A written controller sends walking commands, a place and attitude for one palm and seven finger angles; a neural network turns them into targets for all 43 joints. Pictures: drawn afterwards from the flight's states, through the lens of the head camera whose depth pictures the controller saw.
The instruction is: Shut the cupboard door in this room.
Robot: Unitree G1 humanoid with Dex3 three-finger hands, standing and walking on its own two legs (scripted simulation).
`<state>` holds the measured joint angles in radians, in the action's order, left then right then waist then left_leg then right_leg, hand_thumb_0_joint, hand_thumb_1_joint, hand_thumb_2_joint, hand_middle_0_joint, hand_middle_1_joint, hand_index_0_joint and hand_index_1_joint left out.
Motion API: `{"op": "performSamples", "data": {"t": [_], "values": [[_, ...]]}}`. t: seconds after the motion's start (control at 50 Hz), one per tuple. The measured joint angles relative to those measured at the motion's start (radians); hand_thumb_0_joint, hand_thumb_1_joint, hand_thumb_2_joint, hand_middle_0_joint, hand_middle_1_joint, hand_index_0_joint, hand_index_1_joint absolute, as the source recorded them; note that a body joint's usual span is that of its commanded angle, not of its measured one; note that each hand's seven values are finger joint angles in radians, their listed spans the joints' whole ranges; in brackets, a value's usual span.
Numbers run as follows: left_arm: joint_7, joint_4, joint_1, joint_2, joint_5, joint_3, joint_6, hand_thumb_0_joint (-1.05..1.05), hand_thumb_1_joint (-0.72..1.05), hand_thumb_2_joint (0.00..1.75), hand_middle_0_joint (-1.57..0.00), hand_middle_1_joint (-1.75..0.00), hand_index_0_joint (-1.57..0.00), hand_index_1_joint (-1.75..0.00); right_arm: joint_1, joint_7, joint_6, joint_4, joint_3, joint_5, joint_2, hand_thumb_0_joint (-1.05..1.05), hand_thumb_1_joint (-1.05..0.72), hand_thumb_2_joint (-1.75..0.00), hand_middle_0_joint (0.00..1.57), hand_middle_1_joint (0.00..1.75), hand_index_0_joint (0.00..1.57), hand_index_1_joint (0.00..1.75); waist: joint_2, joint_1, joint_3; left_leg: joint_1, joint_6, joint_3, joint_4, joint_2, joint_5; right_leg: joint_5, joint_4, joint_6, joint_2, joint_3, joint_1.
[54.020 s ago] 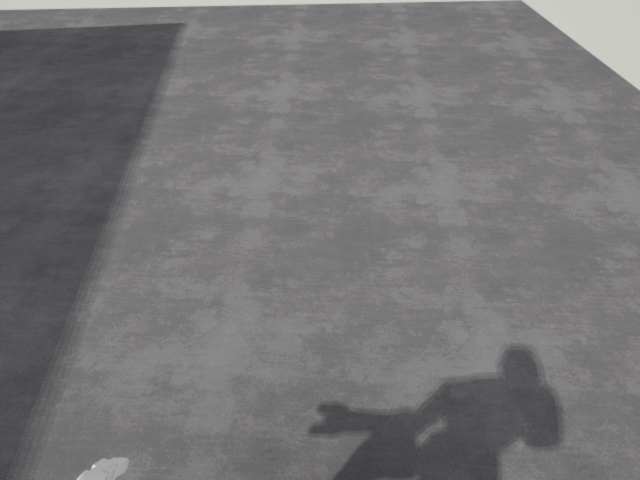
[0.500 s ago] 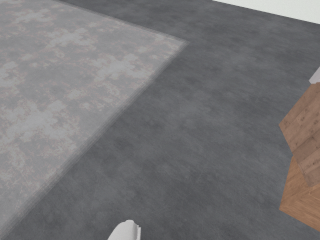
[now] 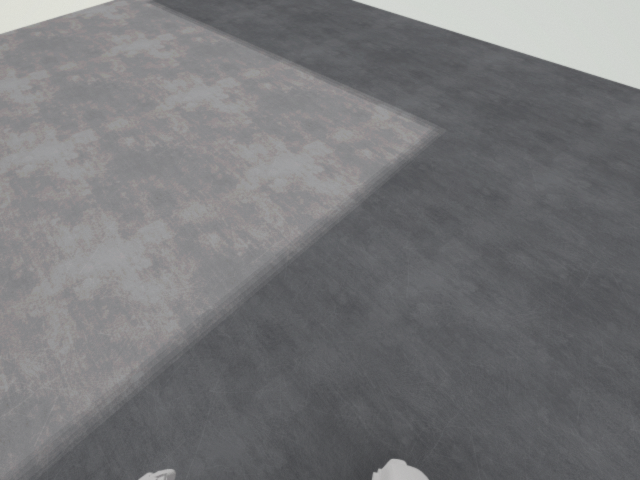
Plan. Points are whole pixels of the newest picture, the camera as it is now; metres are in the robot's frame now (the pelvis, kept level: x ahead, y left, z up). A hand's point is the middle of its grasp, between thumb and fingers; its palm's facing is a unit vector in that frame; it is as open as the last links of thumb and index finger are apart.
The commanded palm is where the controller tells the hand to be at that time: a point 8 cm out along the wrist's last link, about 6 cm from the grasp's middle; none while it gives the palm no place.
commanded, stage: walk to a spot facing it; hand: left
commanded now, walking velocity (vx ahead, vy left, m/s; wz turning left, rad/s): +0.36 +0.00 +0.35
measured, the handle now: out of the picture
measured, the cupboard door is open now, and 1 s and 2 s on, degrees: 34 34 34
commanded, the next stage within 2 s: turn to face it in 0.50 s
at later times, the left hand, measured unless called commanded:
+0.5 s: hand out of the picture +0.11 +0.16 -0.17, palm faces +0.33 -0.93 -0.16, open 7.3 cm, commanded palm none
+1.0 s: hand (192, 331) +0.38 +0.25 -0.16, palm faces +0.22 -0.96 -0.19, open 7.3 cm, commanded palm none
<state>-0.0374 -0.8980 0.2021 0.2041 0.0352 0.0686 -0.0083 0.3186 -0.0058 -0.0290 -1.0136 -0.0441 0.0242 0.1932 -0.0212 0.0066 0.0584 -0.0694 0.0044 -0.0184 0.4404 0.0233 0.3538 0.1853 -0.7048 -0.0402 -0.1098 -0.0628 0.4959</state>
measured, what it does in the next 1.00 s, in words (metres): walks ahead: right foot, then left foot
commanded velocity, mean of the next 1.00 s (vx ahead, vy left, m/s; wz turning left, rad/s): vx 0.17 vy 0.00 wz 0.05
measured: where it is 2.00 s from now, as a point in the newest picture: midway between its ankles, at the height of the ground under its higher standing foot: (298, 411)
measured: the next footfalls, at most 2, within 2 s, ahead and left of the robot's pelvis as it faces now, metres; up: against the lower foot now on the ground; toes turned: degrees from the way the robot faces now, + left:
right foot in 0.04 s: +0.16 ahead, -0.12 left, +0.00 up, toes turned -5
left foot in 0.54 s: +0.36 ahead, +0.15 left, +0.00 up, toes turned +22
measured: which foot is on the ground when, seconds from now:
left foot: down 0.00-0.04, up 0.06-0.52, down 0.54-1.00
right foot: up 0.00-0.02, down 0.04-0.54, up 0.56-1.00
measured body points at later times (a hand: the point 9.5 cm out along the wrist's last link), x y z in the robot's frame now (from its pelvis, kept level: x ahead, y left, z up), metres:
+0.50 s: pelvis +0.21 +0.01 +0.00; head +0.25 +0.04 +0.45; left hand +0.10 +0.21 -0.16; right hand +0.37 -0.20 -0.14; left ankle +0.31 +0.13 -0.71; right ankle +0.12 -0.12 -0.73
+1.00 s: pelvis +0.35 +0.06 +0.00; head +0.38 +0.07 +0.45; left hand +0.36 +0.30 -0.15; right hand +0.46 -0.16 -0.15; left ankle +0.32 +0.13 -0.73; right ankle +0.40 -0.05 -0.72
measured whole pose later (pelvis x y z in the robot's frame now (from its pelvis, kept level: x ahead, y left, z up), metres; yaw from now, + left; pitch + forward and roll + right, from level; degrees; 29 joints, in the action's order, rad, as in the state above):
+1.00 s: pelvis +0.35 +0.06 +0.00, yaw +10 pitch +0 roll +0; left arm -0.01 -0.94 0.24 0.17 0.03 0.06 0.05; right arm 0.21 -0.03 0.00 -0.98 -0.03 0.02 0.18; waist 0.01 0.00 0.05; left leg -0.20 0.06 -0.20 0.53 -0.04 0.33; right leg 0.27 -0.68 -0.02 -0.03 -0.07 0.36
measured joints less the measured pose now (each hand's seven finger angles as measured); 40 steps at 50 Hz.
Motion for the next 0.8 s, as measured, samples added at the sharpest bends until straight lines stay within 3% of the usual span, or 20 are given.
{"op": "performSamples", "data": {"t": [0.04,0.08,0.12,0.18,0.28,0.36,0.46,0.52,0.54,0.56,0.6,0.64,0.72,0.8], "values": [[-0.003,0.016,-0.007,0.003,0.003,-0.003,-0.022,0.0,0.91,0.9,-0.19,-0.3,-0.2,-0.3,0.042,0.001,0.003,-0.021,-0.004,-0.002,0.004,0.0,-0.93,-0.9,0.2,0.3,0.21,0.3,0.004,0.012,-0.01,-0.005,-0.001,0.015,0.081,-0.007,0.073,0.033,0.085,0.018,0.024,-0.009,-0.07],[0.007,0.014,-0.023,-0.012,0.006,-0.006,-0.048,0.0,0.91,0.9,-0.19,-0.3,-0.2,-0.3,0.049,0.001,0.015,-0.047,-0.011,-0.008,0.016,0.0,-0.92,-0.9,0.2,0.3,0.21,0.3,0.032,0.012,0.002,-0.1,0.029,0.047,0.355,-0.011,0.156,0.07,0.032,0.066,0.04,-0.035,-0.074],[0.02,0.006,-0.015,-0.027,0.004,-0.011,-0.053,0.0,0.91,0.9,-0.19,-0.3,-0.2,-0.3,0.045,0.004,0.025,-0.064,-0.018,-0.005,0.019,0.0,-0.92,-0.9,0.2,0.3,0.2,0.3,0.04,0.016,0.004,-0.221,0.045,0.054,0.635,-0.003,0.114,0.081,0.044,0.085,0.043,-0.061,-0.114],[0.037,-0.025,0.024,-0.052,0.003,-0.016,-0.054,0.0,0.91,0.9,-0.19,-0.3,-0.2,-0.3,0.034,0.01,0.024,-0.062,-0.022,0.0,0.015,0.01,-0.92,-0.9,0.19,0.3,0.2,0.3,0.043,0.031,-0.014,-0.365,0.04,0.028,0.788,-0.033,-0.032,0.065,0.152,0.085,0.05,-0.102,-0.205],[0.055,-0.07,0.088,-0.047,-0.002,0.0,-0.069,-0.01,0.95,0.9,-0.2,-0.3,-0.21,-0.3,0.001,0.024,0.03,-0.025,-0.018,0.001,-0.02,0.01,-0.92,-0.9,0.19,0.3,0.2,0.3,0.026,0.037,-0.029,-0.506,0.011,-0.002,0.685,-0.086,-0.128,0.054,0.312,0.084,0.06,-0.171,-0.335],[0.052,-0.101,0.124,-0.051,-0.003,-0.011,-0.073,0.0,0.94,0.9,-0.2,-0.3,-0.21,-0.3,-0.061,0.031,0.037,0.0,-0.014,0.002,-0.029,0.01,-0.93,-0.9,0.19,0.3,0.2,0.3,0.024,0.02,0.0,-0.537,0.006,-0.035,0.496,-0.103,-0.154,0.082,0.359,0.068,0.062,-0.225,-0.418],[0.048,-0.131,0.177,-0.057,-0.001,-0.019,-0.062,0.0,0.92,0.9,-0.2,-0.3,-0.21,-0.3,-0.162,0.05,0.039,0.037,-0.01,0.0,-0.001,0.01,-0.94,-0.9,0.19,0.3,0.2,0.3,0.018,-0.019,0.047,-0.505,0.031,-0.079,0.31,-0.09,-0.147,0.163,0.335,0.028,0.047,-0.275,-0.5],[0.044,-0.145,0.215,-0.046,-0.002,-0.016,-0.047,0.0,0.92,0.9,-0.2,-0.3,-0.21,-0.3,-0.21,0.053,0.024,0.079,-0.006,0.001,0.012,0.01,-0.93,-0.9,0.19,0.3,0.2,0.3,-0.01,-0.029,0.064,-0.437,0.06,-0.11,0.232,-0.051,-0.119,0.254,0.226,-0.005,-0.005,-0.289,-0.515],[0.041,-0.147,0.232,-0.047,-0.005,-0.015,-0.038,0.0,0.92,0.9,-0.2,-0.3,-0.21,-0.3,-0.216,0.053,0.013,0.1,-0.004,0.004,0.024,0.01,-0.93,-0.9,0.19,0.3,0.2,0.3,-0.006,-0.028,0.059,-0.396,0.078,-0.105,0.188,-0.04,-0.124,0.291,0.122,-0.008,-0.027,-0.286,-0.488],[0.035,-0.146,0.241,-0.048,-0.009,-0.014,-0.025,0.0,0.91,0.9,-0.2,-0.3,-0.21,-0.3,-0.218,0.049,-0.001,0.121,-0.006,0.007,0.04,0.01,-0.93,-0.9,0.19,0.3,0.2,0.3,0.012,-0.019,0.05,-0.399,0.096,-0.096,0.185,-0.043,-0.215,0.326,-0.046,-0.006,-0.033,-0.256,-0.425],[0.034,-0.136,0.203,-0.025,-0.012,-0.011,0.009,0.01,0.91,0.9,-0.2,-0.3,-0.21,-0.3,-0.226,0.031,-0.014,0.136,-0.008,0.002,0.047,0.0,-0.92,-0.9,0.19,0.3,0.2,0.3,0.002,-0.016,0.062,-0.417,0.109,-0.089,0.266,-0.018,-0.181,0.348,-0.366,0.005,-0.022,-0.116,-0.277],[0.041,-0.113,0.148,-0.002,-0.008,-0.002,0.018,0.01,0.91,0.9,-0.2,-0.3,-0.21,-0.3,-0.216,0.015,-0.011,0.135,-0.001,0.0,0.047,0.0,-0.92,-0.9,0.19,0.3,0.2,0.3,-0.012,-0.027,0.06,-0.397,0.106,-0.081,0.253,0.004,-0.135,0.299,-0.52,0.012,-0.009,-0.03,-0.143],[0.047,-0.061,0.057,0.014,0.001,-0.001,0.008,0.01,0.91,0.9,-0.19,-0.3,-0.2,-0.3,-0.192,-0.008,-0.007,0.099,0.019,-0.001,0.025,0.0,-0.92,-0.9,0.19,0.3,0.2,0.3,-0.015,-0.04,0.039,-0.315,0.097,-0.067,0.13,0.027,-0.162,0.183,-0.473,0.014,-0.006,0.042,0.013],[0.051,-0.044,0.026,0.008,-0.002,-0.011,0.018,0.0,0.92,0.9,-0.19,-0.3,-0.2,-0.3,-0.158,-0.014,-0.002,0.064,0.037,-0.004,-0.02,0.0,-0.92,-0.9,0.19,0.3,0.2,0.3,-0.007,-0.04,0.002,-0.221,0.094,-0.077,0.024,0.02,-0.171,0.108,-0.322,0.007,0.014,0.07,0.051]]}}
